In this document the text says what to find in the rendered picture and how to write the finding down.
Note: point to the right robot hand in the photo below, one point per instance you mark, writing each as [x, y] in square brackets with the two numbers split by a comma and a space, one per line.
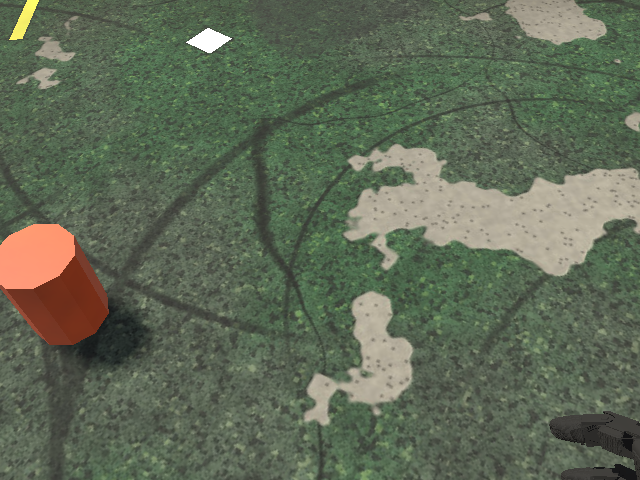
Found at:
[613, 432]

